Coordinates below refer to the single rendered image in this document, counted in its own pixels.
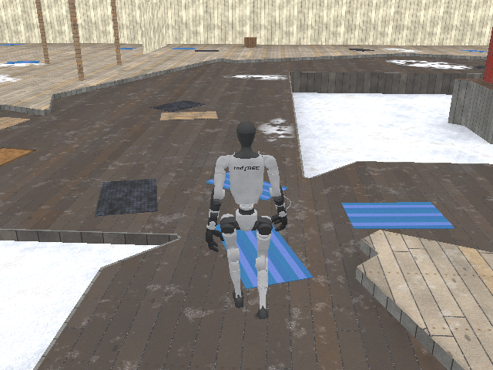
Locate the robot right hand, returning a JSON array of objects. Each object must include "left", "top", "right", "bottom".
[{"left": 271, "top": 214, "right": 287, "bottom": 231}]

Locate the robot torso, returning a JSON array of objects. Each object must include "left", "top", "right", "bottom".
[{"left": 228, "top": 151, "right": 264, "bottom": 231}]

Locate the robot left upper arm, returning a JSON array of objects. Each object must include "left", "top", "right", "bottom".
[{"left": 213, "top": 155, "right": 230, "bottom": 200}]

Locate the robot right forearm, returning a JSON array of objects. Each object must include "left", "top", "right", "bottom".
[{"left": 273, "top": 185, "right": 287, "bottom": 217}]

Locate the robot left hand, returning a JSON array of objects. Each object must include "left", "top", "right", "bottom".
[{"left": 206, "top": 228, "right": 224, "bottom": 252}]

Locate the robot left forearm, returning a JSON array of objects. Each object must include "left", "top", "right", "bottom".
[{"left": 206, "top": 188, "right": 221, "bottom": 230}]

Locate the left robot shin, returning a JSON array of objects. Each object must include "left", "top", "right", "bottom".
[{"left": 227, "top": 249, "right": 242, "bottom": 298}]

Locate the robot right upper arm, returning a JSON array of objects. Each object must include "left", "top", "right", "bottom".
[{"left": 262, "top": 155, "right": 281, "bottom": 197}]

